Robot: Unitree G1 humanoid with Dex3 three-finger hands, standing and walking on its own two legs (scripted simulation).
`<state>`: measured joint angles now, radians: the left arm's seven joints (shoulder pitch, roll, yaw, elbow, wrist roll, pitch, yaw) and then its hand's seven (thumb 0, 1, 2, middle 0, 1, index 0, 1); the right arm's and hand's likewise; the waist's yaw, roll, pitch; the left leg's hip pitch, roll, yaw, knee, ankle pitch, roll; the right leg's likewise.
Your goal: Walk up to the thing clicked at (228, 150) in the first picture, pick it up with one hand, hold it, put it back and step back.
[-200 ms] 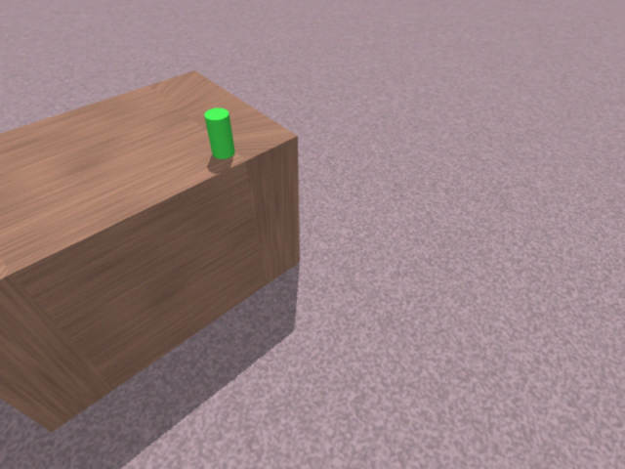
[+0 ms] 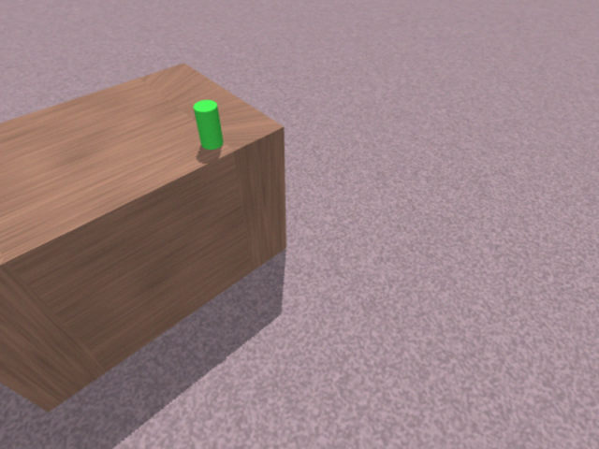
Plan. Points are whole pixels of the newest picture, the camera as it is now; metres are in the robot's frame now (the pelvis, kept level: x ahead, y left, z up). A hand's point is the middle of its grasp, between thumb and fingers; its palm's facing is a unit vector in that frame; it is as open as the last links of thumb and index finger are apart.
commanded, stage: stand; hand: right
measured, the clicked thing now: (208, 125) +0.98 +0.28 -0.12
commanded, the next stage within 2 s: walk up in 0.92 s
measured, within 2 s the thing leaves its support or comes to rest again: neither
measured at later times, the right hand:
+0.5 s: hand out of the picture +0.09 -0.25 -0.16, palm faces -0.02 +0.94 -0.34, open 7.3 cm
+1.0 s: hand out of the picture +0.09 -0.25 -0.16, palm faces -0.08 +0.94 -0.33, open 7.3 cm
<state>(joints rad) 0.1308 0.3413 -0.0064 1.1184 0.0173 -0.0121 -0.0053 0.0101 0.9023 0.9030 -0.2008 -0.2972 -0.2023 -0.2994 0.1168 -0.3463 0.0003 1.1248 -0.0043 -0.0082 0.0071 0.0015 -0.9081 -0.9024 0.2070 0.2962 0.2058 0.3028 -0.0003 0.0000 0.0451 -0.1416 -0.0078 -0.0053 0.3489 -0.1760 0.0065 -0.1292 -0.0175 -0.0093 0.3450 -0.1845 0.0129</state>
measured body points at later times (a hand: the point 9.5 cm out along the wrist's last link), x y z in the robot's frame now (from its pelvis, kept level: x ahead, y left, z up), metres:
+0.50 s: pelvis +0.01 +0.00 +0.00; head +0.02 +0.00 +0.45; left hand +0.09 +0.30 -0.13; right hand +0.09 -0.30 -0.13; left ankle +0.01 +0.11 -0.75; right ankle +0.00 -0.13 -0.75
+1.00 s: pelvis +0.01 +0.00 +0.00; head +0.02 +0.01 +0.45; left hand +0.08 +0.31 -0.13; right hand +0.09 -0.30 -0.13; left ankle +0.01 +0.11 -0.74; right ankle +0.00 -0.13 -0.75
